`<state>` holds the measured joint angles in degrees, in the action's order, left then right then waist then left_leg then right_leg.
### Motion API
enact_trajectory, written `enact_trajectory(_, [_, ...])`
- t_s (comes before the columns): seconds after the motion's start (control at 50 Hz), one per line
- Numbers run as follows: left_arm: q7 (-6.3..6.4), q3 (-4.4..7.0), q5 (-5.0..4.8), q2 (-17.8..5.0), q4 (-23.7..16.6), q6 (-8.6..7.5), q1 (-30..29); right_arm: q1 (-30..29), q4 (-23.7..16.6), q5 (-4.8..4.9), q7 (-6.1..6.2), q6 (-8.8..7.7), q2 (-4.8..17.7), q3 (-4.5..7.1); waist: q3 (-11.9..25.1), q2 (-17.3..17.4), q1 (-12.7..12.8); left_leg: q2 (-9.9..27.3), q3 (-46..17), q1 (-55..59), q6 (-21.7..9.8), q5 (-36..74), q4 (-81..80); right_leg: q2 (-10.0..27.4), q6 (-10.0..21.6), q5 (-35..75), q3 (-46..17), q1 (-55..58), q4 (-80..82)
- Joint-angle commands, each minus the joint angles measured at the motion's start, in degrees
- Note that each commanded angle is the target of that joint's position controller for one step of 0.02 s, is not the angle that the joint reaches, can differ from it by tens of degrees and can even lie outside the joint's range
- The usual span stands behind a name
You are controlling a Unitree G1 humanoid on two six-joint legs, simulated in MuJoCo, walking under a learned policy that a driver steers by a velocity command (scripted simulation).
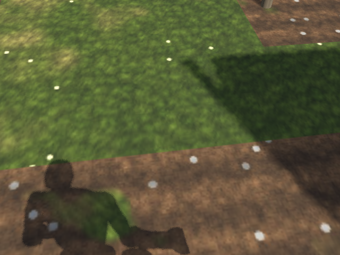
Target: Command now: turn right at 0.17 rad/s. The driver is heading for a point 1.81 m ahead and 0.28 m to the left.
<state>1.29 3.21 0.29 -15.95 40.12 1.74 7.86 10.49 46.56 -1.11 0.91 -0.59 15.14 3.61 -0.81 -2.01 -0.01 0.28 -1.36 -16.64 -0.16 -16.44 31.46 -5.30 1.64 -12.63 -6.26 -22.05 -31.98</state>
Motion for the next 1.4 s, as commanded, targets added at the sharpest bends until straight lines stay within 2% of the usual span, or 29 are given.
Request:
enact_trajectory(0.02, [0.03,1.68,0.54,-7.0,-4.09,-1.39,0.1,-4.79,-5.0,-1.62,-0.16,-1.34,7.71,1.02,2.62,14.95,2.37,17.81,-19.15,-1.28,-12.41,7.44,-15.96,3.22,-1.74,-12.46,0.09,1.74,-5.82])
enact_trajectory(0.04, [-0.12,2.16,0.29,-7.58,-3.66,-1.37,-0.47,-6.37,-5.39,-1.19,0.05,-1.64,6.87,0.77,2.44,13.73,2.35,15.55,-16.57,-1.34,-10.78,5.62,-15.31,3.42,-2.02,-9.71,0.79,3.3,-6.89])
enact_trajectory(0.08, [-0.22,1.68,0.89,-4.94,-2.57,-0.81,-0.35,-6.52,-4.97,0.42,0.34,-1.92,7.45,0.76,1.9,12.38,2.03,12.04,-12.22,-0.07,-7.55,6.21,-13.02,4.19,-2.64,-4.87,1.99,5.37,-3.41])
enact_trajectory(0.1, [-0.45,1.28,0.86,-3.42,-2.16,-0.68,-0.07,-5.55,-4.42,0.61,0.4,-1.93,6.83,0.37,1.88,11.51,2.26,10.76,-10.32,0.12,-6.4,8.85,-11.57,4.71,-2.6,-2.31,2.2,7.57,-0.34])
enact_trajectory(0.14, [-0.64,1.01,0.75,-3.25,-1.86,-0.55,0.1,-1.87,-3.36,0.33,0.03,-2.06,5.94,0.0,2.92,9.26,1.28,7.91,-7.61,1.35,-3.81,9.43,-8.82,5.78,-2.12,6.56,1.34,11.48,4.02])
enact_trajectory(0.16, [-0.48,1.23,0.54,-4.9,-2.14,-0.44,0.17,-0.45,-3.24,-0.01,-0.28,-2.33,5.86,-0.15,3.66,7.3,0.25,6.47,-6.76,0.69,-2.67,8.06,-7.42,7.38,-1.41,12.95,-0.31,13.44,3.77])
enact_trajectory(0.18, [-0.46,1.83,0.0,-6.92,-1.01,-0.3,0.33,1.79,-3.31,0.19,-0.42,-2.39,6.4,0.03,3.95,2.77,-1.81,4.28,-4.25,0.98,-1.59,6.71,-7.83,6.81,0.1,10.17,-0.54,12.06,2.09])
enact_trajectory(0.2, [-0.65,1.63,-0.15,-5.23,-1.08,-0.39,0.91,-0.09,-3.08,0.27,-0.28,-2.22,7.36,0.13,3.48,3.86,0.14,3.85,-2.93,2.5,-0.84,5.37,-6.2,6.45,0.69,7.48,-0.8,9.89,3.19])
enact_trajectory(0.22, [-0.68,1.22,0.21,-4.32,-0.47,-0.51,1.09,-1.05,-3.44,0.45,-0.17,-1.96,6.36,-0.07,2.99,2.92,-0.12,3.49,-2.15,2.52,-0.66,4.46,-5.55,6.86,0.7,6.3,-1.38,9.04,4.38])
enact_trajectory(0.3, [-0.5,0.95,0.48,-4.15,0.47,-1.24,0.4,-0.58,-3.16,0.31,0.24,-1.01,5.0,-0.51,1.69,-0.54,-1.04,2.73,-1.07,3.43,-0.65,4.24,-4.37,7.35,0.58,4.25,-2.47,6.91,6.04])
enact_trajectory(0.76, [0.49,0.22,-0.01,-2.87,9.96,-1.73,1.75,2.73,4.89,0.71,1.01,-1.16,4.4,-0.77,0.0,1.67,-0.39,1.97,-0.33,2.97,0.04,4.2,-6.69,6.21,0.15,4.71,-0.94,9.28,6.66])
enact_trajectory(0.78, [0.54,0.14,-0.06,-2.54,10.98,-1.62,2.74,4.02,5.78,0.76,1.05,-1.07,4.04,-0.85,1.09,1.62,-0.43,1.4,0.22,3.28,-0.2,-1.7,-7.1,5.53,0.3,-1.57,-0.29,9.63,6.97])
enact_trajectory(0.82, [0.7,0.66,-0.76,-3.84,11.76,-1.55,3.49,4.37,6.04,1.51,1.36,-0.84,5.44,-0.34,-2.17,2.6,-0.28,0.98,-0.53,0.25,-2.37,-18.93,-7.26,3.76,1.58,-21.65,1.09,5.35,5.79])
enact_trajectory(0.86, [0.59,0.54,-1.29,-3.35,11.52,-2.83,2.96,5.64,5.9,2.12,1.53,-1.63,5.91,-0.24,-6.35,3.52,-0.81,3.67,-5.11,-1.44,-5.16,-27.35,-9.56,4.48,2.6,-27.04,0.72,0.18,4.86])
enact_trajectory(0.94, [-0.8,0.1,-1.99,-0.47,10.64,-6.26,-0.45,9.92,7.56,2.55,0.99,-3.47,10.04,1.29,-6.66,11.75,-1.68,17.04,-23.89,4.03,-12.64,-29.03,-20.13,4.12,1.71,-10.41,7.05,-4.4,-7.66])
enact_trajectory(0.98, [-1.3,0.16,-2.27,-0.35,11.86,-6.86,2.64,5.95,6.1,2.76,0.57,-3.35,9.38,1.02,-7.13,11.7,1.16,15.86,-20.76,-1.54,-11.35,-25.5,-20.07,4.64,3.54,-11.5,7.61,3.6,-2.35])
enact_trajectory(1.0, [-1.34,0.43,-2.4,-0.5,14.0,-6.97,7.31,2.77,5.04,3.03,0.28,-3.1,8.72,0.77,-6.82,11.36,3.75,12.49,-15.68,-6.4,-9.11,-22.08,-17.66,3.99,4.11,-9.53,8.03,12.8,4.17])
enact_trajectory(1.02, [-1.25,1.24,-2.2,-2.44,16.47,-6.93,12.59,0.49,4.01,2.92,0.15,-3.1,7.07,0.32,-5.58,8.41,5.62,8.58,-10.12,-10.51,-6.45,-15.08,-11.13,5.2,4.19,-5.74,4.87,20.56,6.8])
enact_trajectory(1.04, [-1.06,2.55,-1.94,-6.88,18.63,-7.07,19.53,-2.0,2.06,2.83,0.06,-3.79,3.45,-0.61,-3.85,-4.15,7.33,1.31,0.33,-18.15,-2.24,-6.81,5.84,13.36,8.02,-14.09,-11.01,27.34,13.88])
enact_trajectory(1.06, [-1.76,3.59,-1.69,-11.78,19.02,-7.49,24.55,-2.82,-0.08,2.88,0.27,-5.15,3.36,-0.65,-2.17,-14.97,8.78,-2.34,2.26,-27.56,-0.79,-10.98,21.96,24.38,15.03,-13.01,-31.54,33.69,21.24])
enact_trajectory(1.08, [-1.93,2.07,-0.61,-7.44,18.25,-8.11,21.86,-2.44,-0.04,3.67,0.0,-5.92,5.77,0.02,-3.17,-8.59,6.5,-0.08,-2.53,-33.59,-1.8,-14.68,32.74,26.58,16.42,-9.09,-33.2,34.28,20.51])
enact_trajectory(1.1, [-2.05,1.22,-0.48,-4.73,17.18,-8.51,19.27,-0.45,0.79,4.17,-0.65,-6.38,5.54,-0.08,-3.52,-4.85,4.6,2.02,-4.05,-35.84,-3.32,-10.6,36.57,24.76,14.8,-5.84,-27.45,34.7,19.63])
enact_trajectory(1.14, [-2.28,0.5,-0.76,-3.91,16.04,-8.19,16.16,-1.64,0.86,3.24,-1.31,-6.69,5.1,0.03,-3.94,-1.2,3.07,5.54,-2.62,-37.27,-4.22,-2.31,34.84,22.28,11.48,2.21,-17.96,33.26,20.83])
enact_trajectory(1.18, [-1.96,-0.41,-0.58,-1.89,16.46,-7.18,17.01,-3.14,0.22,2.53,-2.22,-6.32,3.73,-0.09,-3.55,-2.62,2.62,6.66,-0.33,-33.0,-2.98,2.14,29.75,19.03,9.6,11.57,-10.05,29.63,22.34])
enact_trajectory(1.26, [-0.31,-0.2,-0.57,-5.11,16.04,-6.33,17.11,-12.18,-3.47,2.09,-2.96,-5.67,0.25,-1.83,-5.73,-2.14,4.02,4.08,3.96,-23.31,0.14,12.15,11.32,15.14,8.89,13.69,-1.27,18.94,25.52])
enact_trajectory(1.3, [-0.09,0.24,-0.85,-7.02,16.53,-6.63,18.8,-14.87,-4.68,2.46,-3.03,-5.41,1.23,-1.93,-6.13,-3.62,4.39,2.35,4.85,-16.98,0.23,16.08,4.92,15.82,8.79,11.7,-0.47,16.07,27.41])
enact_trajectory(1.34, [-0.11,0.54,-1.65,-7.31,17.15,-6.87,19.1,-15.85,-5.62,2.88,-3.12,-5.15,3.09,-1.6,-7.15,-4.12,3.45,2.44,3.11,-15.52,-1.07,17.78,1.46,17.92,8.24,12.38,-0.28,18.23,27.52])
enact_trajectory(1.38, [-0.2,0.86,-1.74,-7.48,17.25,-6.62,18.26,-14.66,-5.81,2.76,-3.27,-5.22,5.01,-0.92,-6.01,-3.8,1.47,2.02,2.47,-13.6,-2.98,16.63,-0.56,19.54,6.89,20.28,0.59,22.79,24.15])
enact_trajectory(1.4, [-0.26,1.12,-1.45,-8.09,17.0,-6.32,17.47,-12.08,-5.33,2.63,-3.24,-5.25,6.29,-0.29,-3.55,-4.3,-0.35,0.84,3.18,-9.71,-4.06,15.17,-0.41,19.59,6.1,29.98,1.54,24.59,20.06])
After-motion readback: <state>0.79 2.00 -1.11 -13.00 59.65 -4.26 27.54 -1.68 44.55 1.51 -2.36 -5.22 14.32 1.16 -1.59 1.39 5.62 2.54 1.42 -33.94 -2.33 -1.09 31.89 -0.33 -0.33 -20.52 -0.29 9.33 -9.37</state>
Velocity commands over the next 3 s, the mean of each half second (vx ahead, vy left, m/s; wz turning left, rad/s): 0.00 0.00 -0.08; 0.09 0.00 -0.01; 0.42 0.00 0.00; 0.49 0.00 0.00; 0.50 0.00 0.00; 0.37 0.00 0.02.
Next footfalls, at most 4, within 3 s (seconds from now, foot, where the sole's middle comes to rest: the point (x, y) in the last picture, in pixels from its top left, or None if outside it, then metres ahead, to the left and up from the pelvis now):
1.44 left None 0.43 0.12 -0.77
2.02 right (197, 196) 0.74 -0.11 -0.77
2.56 left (146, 138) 1.05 0.12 -0.77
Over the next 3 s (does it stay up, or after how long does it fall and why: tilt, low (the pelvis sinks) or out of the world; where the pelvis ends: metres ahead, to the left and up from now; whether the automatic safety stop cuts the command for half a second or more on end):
stays up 1.07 0.03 0.01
